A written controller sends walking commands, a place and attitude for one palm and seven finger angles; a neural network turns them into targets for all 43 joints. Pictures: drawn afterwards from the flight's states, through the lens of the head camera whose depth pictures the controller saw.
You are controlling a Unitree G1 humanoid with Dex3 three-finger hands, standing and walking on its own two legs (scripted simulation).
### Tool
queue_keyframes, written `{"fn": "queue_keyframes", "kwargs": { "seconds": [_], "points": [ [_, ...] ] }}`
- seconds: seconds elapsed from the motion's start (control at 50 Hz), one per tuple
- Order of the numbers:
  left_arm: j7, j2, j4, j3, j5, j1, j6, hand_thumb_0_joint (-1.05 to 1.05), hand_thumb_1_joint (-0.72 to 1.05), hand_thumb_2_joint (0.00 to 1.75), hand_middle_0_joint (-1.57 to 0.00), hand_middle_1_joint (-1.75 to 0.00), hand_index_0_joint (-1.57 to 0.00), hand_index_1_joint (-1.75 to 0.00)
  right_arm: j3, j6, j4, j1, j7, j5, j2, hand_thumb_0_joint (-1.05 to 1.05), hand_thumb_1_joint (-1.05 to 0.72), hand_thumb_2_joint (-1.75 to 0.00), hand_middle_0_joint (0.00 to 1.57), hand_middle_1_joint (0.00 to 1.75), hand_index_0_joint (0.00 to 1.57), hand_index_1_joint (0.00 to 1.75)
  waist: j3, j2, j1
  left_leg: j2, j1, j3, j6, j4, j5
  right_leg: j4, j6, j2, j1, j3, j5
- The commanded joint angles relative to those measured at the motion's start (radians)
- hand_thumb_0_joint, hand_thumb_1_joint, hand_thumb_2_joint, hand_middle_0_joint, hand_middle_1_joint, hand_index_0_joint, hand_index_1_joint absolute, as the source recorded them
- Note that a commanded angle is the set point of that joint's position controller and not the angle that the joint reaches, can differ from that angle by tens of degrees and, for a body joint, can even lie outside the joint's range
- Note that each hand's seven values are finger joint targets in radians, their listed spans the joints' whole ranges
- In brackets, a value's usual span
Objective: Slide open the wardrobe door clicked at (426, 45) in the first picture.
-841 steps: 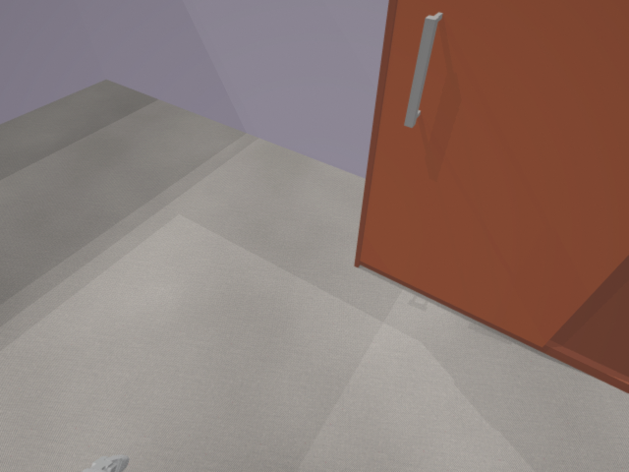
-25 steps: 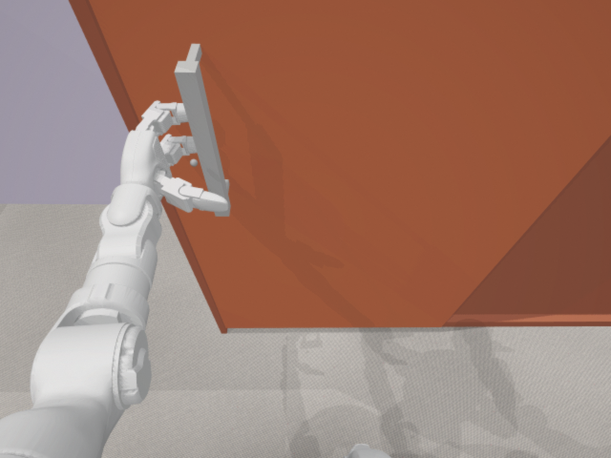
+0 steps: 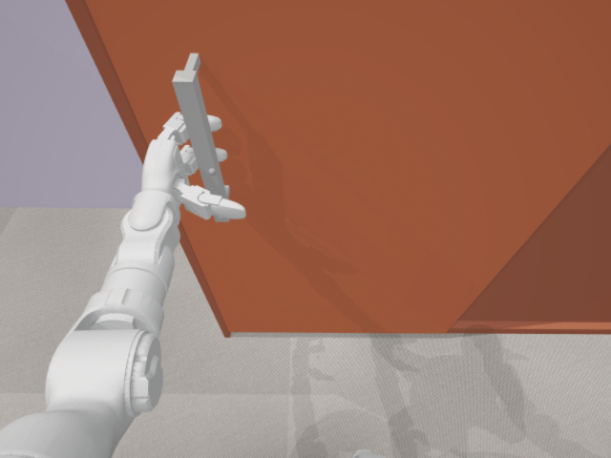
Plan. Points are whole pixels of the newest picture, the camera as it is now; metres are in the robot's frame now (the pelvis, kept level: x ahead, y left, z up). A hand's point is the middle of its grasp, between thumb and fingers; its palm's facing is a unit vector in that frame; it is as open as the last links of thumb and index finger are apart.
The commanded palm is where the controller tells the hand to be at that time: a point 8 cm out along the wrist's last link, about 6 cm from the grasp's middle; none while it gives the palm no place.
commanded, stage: slide the fingers in behind the handle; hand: left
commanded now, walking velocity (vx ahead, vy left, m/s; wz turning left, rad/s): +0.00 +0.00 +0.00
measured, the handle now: (210, 149) +0.51 +0.12 +0.11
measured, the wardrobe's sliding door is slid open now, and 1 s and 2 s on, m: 0.00 0.00 0.00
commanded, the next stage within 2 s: grip the handle and tug to test in 0.70 s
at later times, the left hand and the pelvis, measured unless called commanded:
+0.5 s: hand (222, 170) +0.46 +0.10 +0.12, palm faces -0.05 -1.00 -0.02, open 14.0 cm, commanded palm +0.44 +0.16 +0.12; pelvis -0.01 -0.01 +0.00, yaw +0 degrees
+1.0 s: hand (219, 168) +0.47 +0.10 +0.11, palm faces -0.06 -1.00 -0.02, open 12.8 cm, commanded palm +0.44 +0.16 +0.12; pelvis -0.01 +0.00 +0.00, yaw +0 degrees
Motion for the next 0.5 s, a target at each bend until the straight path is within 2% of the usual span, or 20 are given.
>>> {"fn": "queue_keyframes", "kwargs": {
  "seconds": [0.0,0.04,0.06,0.08,0.16,0.18,0.22,0.24,0.28,0.3,0.32,0.34,0.38,0.4,0.44,0.48],
  "points": [
    [0.010,0.149,-0.217,0.011,-0.019,-0.525,-0.084,0.00,-0.50,0.30,-0.30,-1.20,-0.30,-1.20,-0.053,-0.040,-0.088,0.073,-0.012,0.002,-0.133,0.00,-0.90,-0.90,0.20,0.30,0.20,0.30,-0.339,-0.030,-0.023,-0.045,0.099,-0.039,0.022,-0.088,0.213,-0.075,-0.012,0.037,0.217,0.046,0.318],
    [0.013,0.151,-0.223,0.011,-0.018,-0.524,-0.100,0.00,-0.50,0.30,-0.30,-1.20,-0.30,-1.20,-0.054,-0.045,-0.087,0.076,-0.010,0.000,-0.134,0.00,-0.90,-0.90,0.20,0.30,0.20,0.30,-0.370,-0.035,-0.018,-0.046,0.102,-0.040,0.022,-0.083,0.225,-0.068,-0.012,0.037,0.234,0.050,0.334],
    [0.017,0.188,-0.218,0.044,-0.017,-0.516,-0.106,0.00,-0.50,0.30,-0.30,-1.20,-0.30,-1.20,-0.056,-0.045,-0.088,0.081,-0.012,-0.001,-0.138,0.00,-0.90,-0.90,0.20,0.30,0.20,0.30,-0.389,-0.044,-0.013,-0.047,0.099,-0.038,0.025,-0.078,0.239,-0.063,-0.011,0.038,0.248,0.052,0.349],
    [0.015,0.194,-0.219,0.041,-0.011,-0.511,-0.110,0.00,-0.50,0.30,-0.30,-1.20,-0.30,-1.20,-0.056,-0.045,-0.085,0.080,-0.012,-0.001,-0.137,0.00,-0.90,-0.90,0.20,0.30,0.20,0.30,-0.400,-0.028,-0.010,-0.048,0.094,-0.037,0.023,-0.080,0.237,-0.061,-0.010,0.036,0.256,0.056,0.353],
    [0.025,0.192,-0.170,0.039,0.006,-0.498,-0.101,0.00,-0.50,0.30,-0.30,-1.20,-0.30,-1.20,-0.055,-0.039,-0.087,0.086,-0.009,0.000,-0.137,0.00,-0.90,-0.90,0.20,0.30,0.20,0.30,-0.366,-0.045,-0.010,-0.049,0.066,-0.032,0.026,-0.084,0.218,-0.065,-0.010,0.035,0.249,0.056,0.343],
    [0.027,0.185,-0.174,0.031,0.005,-0.518,-0.099,0.00,-0.50,0.30,-0.30,-1.20,-0.30,-1.20,-0.054,-0.039,-0.085,0.084,-0.008,-0.001,-0.136,0.00,-0.90,-0.90,0.20,0.30,0.20,0.30,-0.359,-0.041,-0.020,-0.050,0.062,-0.029,0.027,-0.085,0.205,-0.071,-0.006,0.035,0.242,0.058,0.336],
    [0.028,0.170,-0.199,0.016,0.009,-0.535,-0.103,0.00,-0.50,0.30,-0.30,-1.20,-0.30,-1.20,-0.057,-0.038,-0.084,0.087,-0.007,-0.001,-0.135,0.00,-0.90,-0.90,0.20,0.30,0.20,0.30,-0.383,-0.032,-0.023,-0.049,0.078,-0.031,0.026,-0.083,0.213,-0.068,-0.008,0.034,0.243,0.058,0.340],
    [0.027,0.159,-0.197,0.009,0.010,-0.524,-0.104,0.00,-0.50,0.30,-0.30,-1.20,-0.30,-1.20,-0.057,-0.039,-0.086,0.085,-0.006,0.000,-0.132,0.00,-0.90,-0.90,0.20,0.30,0.20,0.30,-0.387,-0.003,-0.015,-0.050,0.086,-0.031,0.023,-0.084,0.210,-0.068,-0.011,0.034,0.239,0.057,0.332],
    [0.028,0.156,-0.192,0.011,0.003,-0.529,-0.104,0.00,-0.50,0.30,-0.30,-1.20,-0.30,-1.20,-0.057,-0.040,-0.083,0.087,-0.006,-0.001,-0.135,0.00,-0.90,-0.90,0.20,0.30,0.20,0.30,-0.380,-0.009,-0.021,-0.048,0.098,-0.035,0.023,-0.082,0.220,-0.068,-0.011,0.037,0.225,0.052,0.334],
    [0.025,0.140,-0.187,0.004,-0.005,-0.525,-0.103,0.00,-0.50,0.30,-0.30,-1.20,-0.30,-1.20,-0.058,-0.041,-0.083,0.088,-0.005,-0.001,-0.136,0.00,-0.90,-0.90,0.20,0.30,0.20,0.30,-0.381,-0.037,-0.024,-0.048,0.090,-0.035,0.023,-0.084,0.210,-0.072,-0.009,0.038,0.233,0.052,0.328],
    [0.025,0.157,-0.166,0.024,-0.011,-0.508,-0.100,0.00,-0.50,0.30,-0.30,-1.20,-0.30,-1.20,-0.059,-0.040,-0.081,0.091,-0.006,-0.001,-0.139,0.00,-0.90,-0.90,0.20,0.30,0.20,0.30,-0.371,-0.073,-0.020,-0.047,0.077,-0.034,0.025,-0.087,0.196,-0.077,-0.008,0.039,0.240,0.053,0.319],
    [0.025,0.178,-0.168,0.040,-0.015,-0.511,-0.101,0.00,-0.50,0.30,-0.30,-1.20,-0.30,-1.20,-0.058,-0.041,-0.082,0.089,-0.008,-0.001,-0.142,0.00,-0.90,-0.90,0.20,0.30,0.20,0.30,-0.367,-0.085,-0.018,-0.049,0.054,-0.030,0.026,-0.091,0.182,-0.081,-0.006,0.037,0.260,0.060,0.317],
    [0.021,0.192,-0.186,0.044,-0.011,-0.526,-0.109,0.00,-0.50,0.30,-0.30,-1.20,-0.30,-1.20,-0.056,-0.042,-0.085,0.087,-0.010,-0.001,-0.140,0.00,-0.90,-0.90,0.20,0.30,0.20,0.30,-0.375,-0.060,-0.016,-0.051,0.054,-0.026,0.028,-0.090,0.188,-0.077,-0.007,0.035,0.271,0.066,0.330],
    [0.019,0.178,-0.184,0.030,-0.005,-0.516,-0.111,0.00,-0.50,0.30,-0.30,-1.20,-0.30,-1.20,-0.056,-0.041,-0.085,0.086,-0.009,0.000,-0.137,0.00,-0.90,-0.90,0.20,0.30,0.20,0.30,-0.376,-0.054,-0.014,-0.052,0.057,-0.026,0.027,-0.090,0.187,-0.075,-0.008,0.034,0.267,0.064,0.328],
    [0.019,0.171,-0.175,0.018,0.003,-0.541,-0.116,0.00,-0.50,0.30,-0.30,-1.20,-0.30,-1.20,-0.053,-0.042,-0.083,0.086,-0.008,-0.001,-0.137,0.00,-0.90,-0.90,0.20,0.30,0.20,0.30,-0.345,-0.037,-0.022,-0.050,0.055,-0.030,0.026,-0.092,0.169,-0.078,-0.009,0.034,0.235,0.061,0.299],
    [0.022,0.195,-0.173,0.037,0.004,-0.548,-0.121,0.00,-0.50,0.30,-0.30,-1.20,-0.30,-1.20,-0.054,-0.043,-0.081,0.089,-0.009,-0.001,-0.138,0.00,-0.90,-0.90,0.20,0.30,0.20,0.30,-0.347,-0.027,-0.019,-0.051,0.057,-0.031,0.027,-0.090,0.169,-0.077,-0.009,0.035,0.232,0.062,0.295]
  ]
}}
